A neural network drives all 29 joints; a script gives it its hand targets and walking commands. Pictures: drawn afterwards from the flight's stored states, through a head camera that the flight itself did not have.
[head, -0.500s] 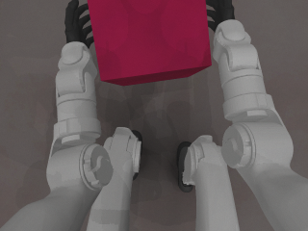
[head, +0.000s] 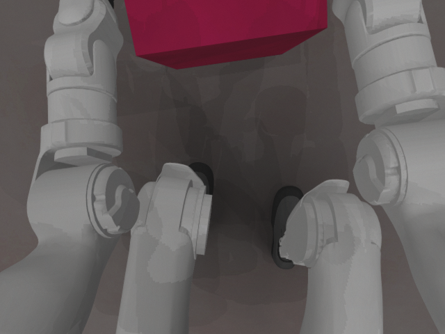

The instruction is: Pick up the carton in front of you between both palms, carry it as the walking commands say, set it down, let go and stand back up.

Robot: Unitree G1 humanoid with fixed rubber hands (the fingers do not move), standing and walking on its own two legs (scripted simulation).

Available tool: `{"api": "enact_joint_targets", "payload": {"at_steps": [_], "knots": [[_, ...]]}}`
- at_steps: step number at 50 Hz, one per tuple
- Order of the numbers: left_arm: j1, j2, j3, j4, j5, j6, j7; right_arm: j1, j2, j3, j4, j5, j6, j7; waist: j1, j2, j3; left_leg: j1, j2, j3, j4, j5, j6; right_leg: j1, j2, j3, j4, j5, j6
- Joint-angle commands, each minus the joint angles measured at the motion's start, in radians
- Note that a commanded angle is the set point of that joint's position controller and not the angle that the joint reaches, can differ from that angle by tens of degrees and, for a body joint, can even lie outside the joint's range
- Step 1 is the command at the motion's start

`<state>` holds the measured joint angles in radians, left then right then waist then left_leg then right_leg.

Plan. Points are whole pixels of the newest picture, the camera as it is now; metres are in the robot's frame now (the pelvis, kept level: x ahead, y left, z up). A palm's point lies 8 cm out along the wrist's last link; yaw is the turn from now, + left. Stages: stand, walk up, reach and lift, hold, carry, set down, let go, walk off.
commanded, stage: set down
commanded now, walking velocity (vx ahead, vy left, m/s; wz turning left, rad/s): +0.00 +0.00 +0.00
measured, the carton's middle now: out of the picture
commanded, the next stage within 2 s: none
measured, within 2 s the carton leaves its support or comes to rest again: rests again in 0.38 s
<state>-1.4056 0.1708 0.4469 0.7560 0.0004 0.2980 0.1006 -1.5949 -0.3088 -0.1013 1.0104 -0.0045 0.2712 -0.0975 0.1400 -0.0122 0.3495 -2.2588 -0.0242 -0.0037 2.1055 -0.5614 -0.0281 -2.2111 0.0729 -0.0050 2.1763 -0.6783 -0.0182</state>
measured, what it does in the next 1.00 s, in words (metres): stands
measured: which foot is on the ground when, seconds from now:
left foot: down 0.00-1.00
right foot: down 0.00-1.00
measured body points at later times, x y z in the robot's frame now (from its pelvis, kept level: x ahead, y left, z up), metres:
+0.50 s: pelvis -0.01 +0.00 -0.02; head +0.37 +0.00 +0.21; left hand +0.53 +0.23 -0.19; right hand +0.59 -0.07 -0.19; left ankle +0.11 +0.12 -0.36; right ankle +0.08 -0.10 -0.36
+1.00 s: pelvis -0.01 -0.01 -0.03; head +0.37 -0.01 +0.19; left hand +0.53 +0.24 -0.20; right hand +0.59 -0.08 -0.20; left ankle +0.11 +0.12 -0.36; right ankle +0.08 -0.11 -0.36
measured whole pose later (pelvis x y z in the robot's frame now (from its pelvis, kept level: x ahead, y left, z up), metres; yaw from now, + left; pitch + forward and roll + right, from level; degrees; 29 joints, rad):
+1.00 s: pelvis -0.01 -0.01 -0.03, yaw +0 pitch +32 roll +4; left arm -1.51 0.25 0.57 1.00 0.07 0.20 -0.05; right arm -1.66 -0.31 -0.19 1.08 -0.14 0.21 0.04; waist 0.13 0.02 0.52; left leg -2.20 -0.02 0.01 2.20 -0.57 -0.05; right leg -2.18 0.09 0.00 2.30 -0.68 -0.03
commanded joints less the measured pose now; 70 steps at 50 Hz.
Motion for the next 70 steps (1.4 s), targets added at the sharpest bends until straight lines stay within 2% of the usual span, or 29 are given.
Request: {"api": "enact_joint_targets", "payload": {"at_steps": [1,12,19,25,31,40,43,46,48,50,51,52,53,55,57,60,62,65,70], "knots": [[-0.617,-0.882,-0.445,-0.105,-0.136,-0.024,-0.289,-0.484,0.935,0.26,-0.153,0.098,-0.045,0.242,0.02,-0.107,-1.367,0.755,-0.068,0.074,-0.079,0.591,-0.01,0.613,0.08,-0.016,-0.149,0.52,-0.002],[-0.6,-0.837,-0.357,-0.008,-0.098,-0.05,-0.289,-0.527,0.881,0.225,-0.091,0.102,-0.075,0.253,0.05,-0.142,-1.146,0.616,-0.064,0.07,-0.059,0.455,0.002,0.507,0.075,-0.01,-0.13,0.402,-0.007],[-0.593,-0.789,-0.291,0.06,-0.072,-0.053,-0.3,-0.499,0.813,0.186,-0.017,0.069,-0.071,0.253,0.053,-0.152,-0.995,0.53,-0.054,0.069,-0.052,0.347,0.007,0.472,0.066,0.0,-0.129,0.32,-0.008],[-0.565,-0.759,-0.239,0.109,-0.047,-0.051,-0.318,-0.434,0.785,0.144,0.041,0.022,-0.055,0.262,0.043,-0.142,-0.861,0.472,-0.052,0.064,-0.043,0.286,0.012,0.425,0.059,0.009,-0.129,0.272,-0.011],[-0.529,-0.726,-0.206,0.141,-0.027,-0.05,-0.331,-0.354,0.763,0.107,0.078,-0.025,-0.037,0.27,0.019,-0.119,-0.747,0.426,-0.053,0.057,-0.029,0.253,0.014,0.392,0.053,0.022,-0.128,0.259,-0.017],[-0.448,-0.632,-0.133,0.202,0.014,-0.043,-0.321,-0.276,0.676,0.061,0.108,-0.094,-0.016,0.277,-0.009,-0.128,-0.614,0.36,-0.057,0.048,-0.021,0.175,0.015,0.396,0.042,0.043,-0.134,0.214,-0.026],[-0.436,-0.602,-0.112,0.217,0.026,-0.047,-0.311,-0.273,0.649,0.054,0.114,-0.11,-0.015,0.274,-0.007,-0.134,-0.604,0.357,-0.055,0.052,-0.017,0.167,0.011,0.419,0.038,0.049,-0.133,0.215,-0.024],[-0.418,-0.549,-0.084,0.235,0.036,-0.06,-0.292,-0.286,0.589,0.054,0.106,-0.118,-0.022,0.264,0.0,-0.137,-0.607,0.37,-0.048,0.06,-0.011,0.163,0.0,0.461,0.032,0.056,-0.129,0.219,-0.014],[-0.379,-0.435,-0.042,0.254,0.048,-0.079,-0.26,-0.293,0.463,0.049,0.095,-0.117,-0.033,0.24,0.008,-0.134,-0.623,0.399,-0.038,0.069,-0.007,0.169,-0.011,0.494,0.023,0.057,-0.128,0.221,-0.003],[-0.298,-0.178,0.034,0.265,0.065,-0.115,-0.194,-0.268,0.2,0.021,0.087,-0.116,-0.056,0.183,0.023,-0.128,-0.654,0.445,-0.023,0.08,-0.01,0.188,-0.025,0.539,0.008,0.055,-0.129,0.235,0.015],[-0.25,0.015,0.073,0.256,0.071,-0.146,-0.139,-0.26,0.002,0.006,0.069,-0.108,-0.076,0.133,0.035,-0.121,-0.679,0.468,-0.015,0.085,-0.014,0.212,-0.033,0.561,-0.001,0.054,-0.129,0.258,0.027],[-0.252,0.16,0.07,0.245,0.053,-0.178,-0.09,-0.292,-0.149,0.014,0.037,-0.07,-0.096,0.085,0.041,-0.117,-0.732,0.485,-0.009,0.087,-0.012,0.245,-0.033,0.586,-0.006,0.055,-0.126,0.292,0.036],[-0.287,0.228,0.058,0.248,0.021,-0.201,-0.054,-0.35,-0.218,0.026,0.018,-0.028,-0.108,0.055,0.047,-0.119,-0.797,0.497,-0.006,0.085,-0.012,0.285,-0.031,0.605,-0.009,0.056,-0.115,0.334,0.043],[-0.333,0.284,0.028,0.27,-0.039,-0.23,-0.017,-0.42,-0.248,0.078,0.017,0.052,-0.123,0.03,0.069,-0.151,-0.91,0.513,0.003,0.073,-0.011,0.363,-0.018,0.633,-0.018,0.064,-0.091,0.416,0.047],[-0.351,0.312,-0.003,0.275,-0.076,-0.248,-0.001,-0.454,-0.239,0.148,0.022,0.126,-0.135,0.03,0.105,-0.176,-0.982,0.521,0.011,0.066,-0.012,0.42,-0.004,0.632,-0.027,0.074,-0.073,0.463,0.045],[-0.354,0.325,-0.049,0.268,-0.113,-0.255,0.007,-0.472,-0.217,0.235,0.037,0.222,-0.142,0.049,0.151,-0.179,-1.063,0.587,0.021,0.059,-0.021,0.493,0.008,0.591,-0.033,0.072,-0.065,0.471,0.042],[-0.34,0.319,-0.075,0.257,-0.132,-0.25,0.009,-0.46,-0.222,0.261,0.057,0.256,-0.142,0.058,0.162,-0.168,-1.117,0.663,0.022,0.052,-0.029,0.531,0.011,0.564,-0.031,0.057,-0.068,0.459,0.04],[-0.324,0.306,-0.107,0.217,-0.163,-0.234,0.015,-0.433,-0.256,0.25,0.072,0.254,-0.138,0.063,0.15,-0.153,-1.204,0.78,0.016,0.041,-0.046,0.571,0.01,0.538,-0.023,0.03,-0.082,0.432,0.035],[-0.331,0.289,-0.148,0.066,-0.209,-0.183,0.037,-0.433,-0.322,0.174,-0.013,0.193,-0.107,0.043,0.09,-0.119,-1.438,0.98,-0.009,0.046,-0.102,0.592,0.005,0.572,0.004,-0.021,-0.15,0.391,0.02]]}}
